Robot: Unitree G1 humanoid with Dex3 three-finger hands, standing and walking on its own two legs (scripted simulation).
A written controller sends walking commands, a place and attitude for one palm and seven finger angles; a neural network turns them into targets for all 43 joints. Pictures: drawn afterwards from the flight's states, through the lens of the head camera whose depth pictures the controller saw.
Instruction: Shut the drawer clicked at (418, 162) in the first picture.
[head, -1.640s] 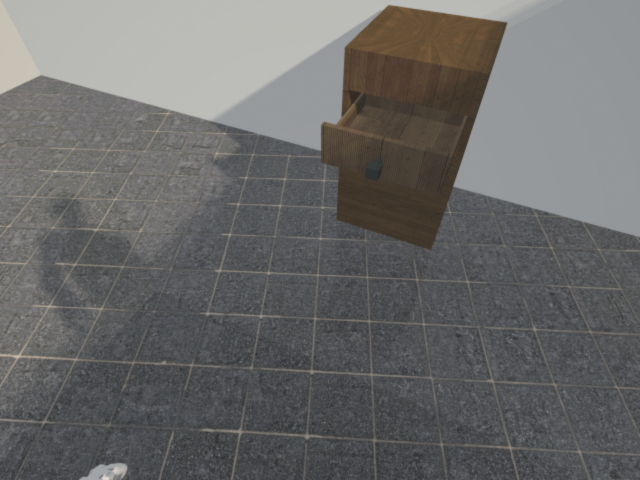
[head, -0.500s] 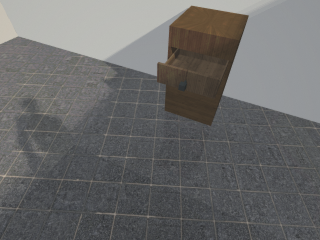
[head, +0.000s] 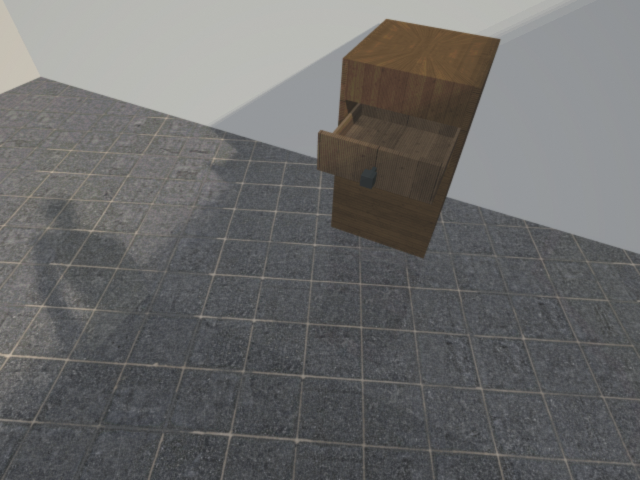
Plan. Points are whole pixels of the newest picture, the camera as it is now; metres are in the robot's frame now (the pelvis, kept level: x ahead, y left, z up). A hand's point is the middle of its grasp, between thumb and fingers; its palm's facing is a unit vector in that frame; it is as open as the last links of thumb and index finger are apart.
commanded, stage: walk to a spot facing it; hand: left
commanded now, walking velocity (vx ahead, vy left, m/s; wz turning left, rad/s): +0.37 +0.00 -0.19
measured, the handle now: (370, 175) +0.99 -0.09 -0.23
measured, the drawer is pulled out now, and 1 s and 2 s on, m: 0.23 0.23 0.23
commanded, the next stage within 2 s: turn to face it in 0.54 s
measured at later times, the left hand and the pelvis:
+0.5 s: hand (208, 450) +0.21 +0.19 -0.19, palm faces -0.14 -0.98 -0.15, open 7.3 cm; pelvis +0.14 +0.01 -0.01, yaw -8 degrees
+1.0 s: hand (259, 353) +0.37 +0.13 -0.18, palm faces -0.19 -0.97 -0.17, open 7.3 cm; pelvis +0.29 -0.03 -0.01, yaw -16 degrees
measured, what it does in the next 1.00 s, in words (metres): walks ahead, turning right: right foot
